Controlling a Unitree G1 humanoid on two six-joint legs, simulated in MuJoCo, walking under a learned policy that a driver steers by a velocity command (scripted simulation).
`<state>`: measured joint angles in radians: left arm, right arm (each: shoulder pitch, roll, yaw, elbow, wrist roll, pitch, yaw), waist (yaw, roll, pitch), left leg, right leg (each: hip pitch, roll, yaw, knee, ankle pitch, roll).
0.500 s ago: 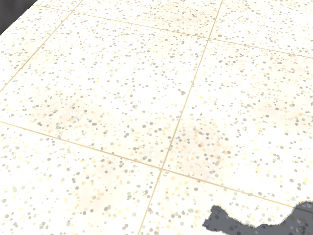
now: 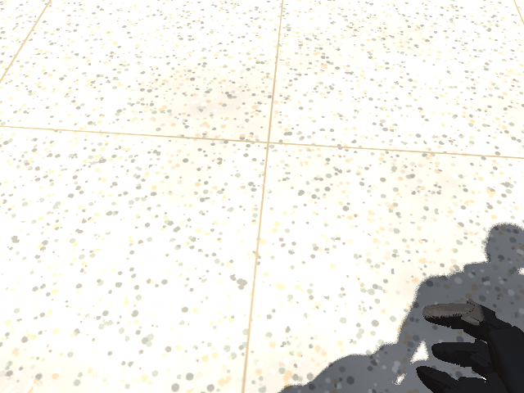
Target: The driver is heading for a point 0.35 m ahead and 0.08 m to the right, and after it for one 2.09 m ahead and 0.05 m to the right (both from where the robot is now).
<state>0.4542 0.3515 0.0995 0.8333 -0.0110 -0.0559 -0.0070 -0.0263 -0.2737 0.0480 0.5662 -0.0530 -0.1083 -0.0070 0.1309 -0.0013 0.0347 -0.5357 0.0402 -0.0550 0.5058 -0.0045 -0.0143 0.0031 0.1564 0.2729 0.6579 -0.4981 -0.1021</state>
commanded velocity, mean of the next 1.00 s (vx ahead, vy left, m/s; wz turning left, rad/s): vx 0.16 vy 0.00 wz -0.18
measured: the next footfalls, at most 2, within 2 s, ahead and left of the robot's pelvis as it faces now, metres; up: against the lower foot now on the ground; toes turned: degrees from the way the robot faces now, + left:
right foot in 0.38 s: +0.36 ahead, -0.11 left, +0.00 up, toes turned -24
left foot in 0.82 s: +0.39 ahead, +0.13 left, +0.00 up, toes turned -10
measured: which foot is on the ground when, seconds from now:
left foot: down 0.00-0.38, up 0.40-0.80, down 0.82-1.00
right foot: up 0.00-0.36, down 0.38-0.82, up 0.84-1.00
